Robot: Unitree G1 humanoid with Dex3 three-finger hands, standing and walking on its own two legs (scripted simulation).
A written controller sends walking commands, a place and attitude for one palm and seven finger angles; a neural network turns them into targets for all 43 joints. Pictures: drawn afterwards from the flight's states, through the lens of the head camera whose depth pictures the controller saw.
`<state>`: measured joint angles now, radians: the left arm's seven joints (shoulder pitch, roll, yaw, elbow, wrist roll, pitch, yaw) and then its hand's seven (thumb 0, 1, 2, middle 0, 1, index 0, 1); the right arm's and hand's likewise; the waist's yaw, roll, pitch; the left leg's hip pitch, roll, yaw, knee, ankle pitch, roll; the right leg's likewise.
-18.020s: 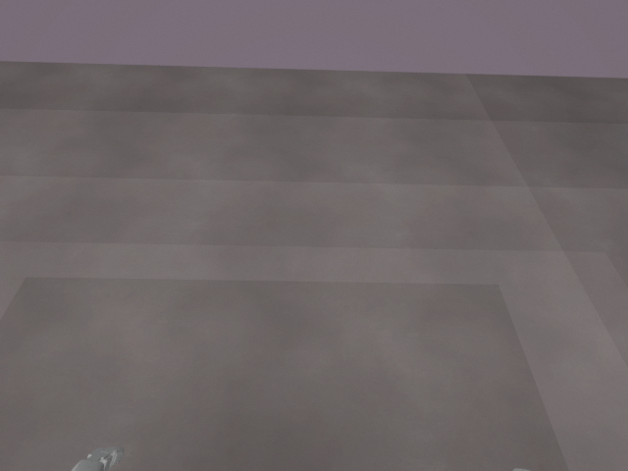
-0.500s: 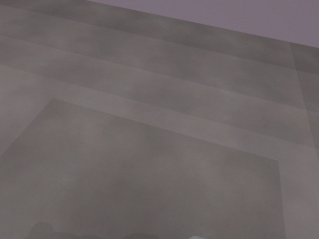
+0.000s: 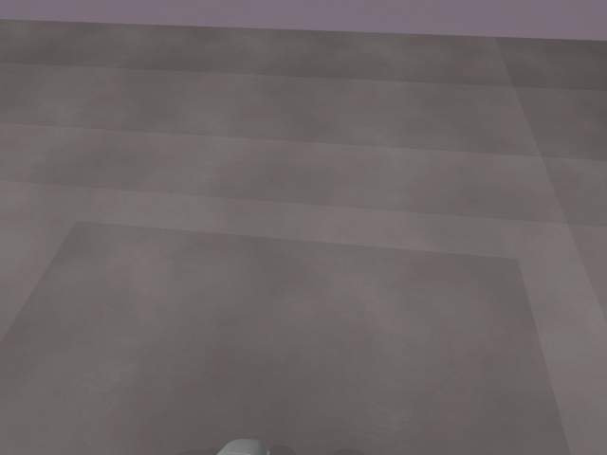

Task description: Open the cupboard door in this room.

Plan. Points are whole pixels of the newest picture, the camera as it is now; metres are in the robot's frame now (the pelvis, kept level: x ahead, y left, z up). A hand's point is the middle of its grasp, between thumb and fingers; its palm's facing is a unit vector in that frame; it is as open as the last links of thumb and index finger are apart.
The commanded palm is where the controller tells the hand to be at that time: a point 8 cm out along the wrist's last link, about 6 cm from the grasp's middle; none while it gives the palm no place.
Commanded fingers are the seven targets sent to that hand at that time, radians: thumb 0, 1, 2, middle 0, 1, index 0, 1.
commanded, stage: turn or walk to find it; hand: left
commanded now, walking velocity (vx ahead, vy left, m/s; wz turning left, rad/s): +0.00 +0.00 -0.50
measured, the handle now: out of the picture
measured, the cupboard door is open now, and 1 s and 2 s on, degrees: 0 0 0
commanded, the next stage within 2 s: none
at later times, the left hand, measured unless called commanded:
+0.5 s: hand (203, 432) +0.16 +0.18 -0.16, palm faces -0.28 -0.92 -0.29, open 7.4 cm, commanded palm none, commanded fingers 0.00 0.90 0.90 -0.20 -0.30 -0.20 -0.30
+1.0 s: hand out of the picture +0.13 +0.17 -0.19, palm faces -0.43 -0.88 -0.21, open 7.4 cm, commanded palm none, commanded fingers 0.00 0.90 0.90 -0.20 -0.30 -0.20 -0.30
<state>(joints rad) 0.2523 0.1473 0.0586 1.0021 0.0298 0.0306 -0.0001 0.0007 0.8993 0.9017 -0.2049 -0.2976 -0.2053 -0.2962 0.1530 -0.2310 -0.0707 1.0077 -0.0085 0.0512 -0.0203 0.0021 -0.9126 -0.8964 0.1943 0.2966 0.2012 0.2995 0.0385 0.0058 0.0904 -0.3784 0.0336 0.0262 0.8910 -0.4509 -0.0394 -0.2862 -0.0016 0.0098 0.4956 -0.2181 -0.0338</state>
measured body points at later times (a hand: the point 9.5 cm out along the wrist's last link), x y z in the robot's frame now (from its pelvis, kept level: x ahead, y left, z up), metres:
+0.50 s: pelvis -0.02 +0.00 -0.02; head +0.02 -0.03 +0.43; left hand +0.17 +0.22 -0.14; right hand -0.04 -0.25 -0.17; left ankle -0.01 +0.15 -0.74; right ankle -0.05 -0.10 -0.74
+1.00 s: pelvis -0.01 +0.01 -0.01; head +0.03 +0.01 +0.44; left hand +0.16 +0.21 -0.17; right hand -0.03 -0.27 -0.13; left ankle +0.05 +0.11 -0.74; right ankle -0.05 -0.10 -0.74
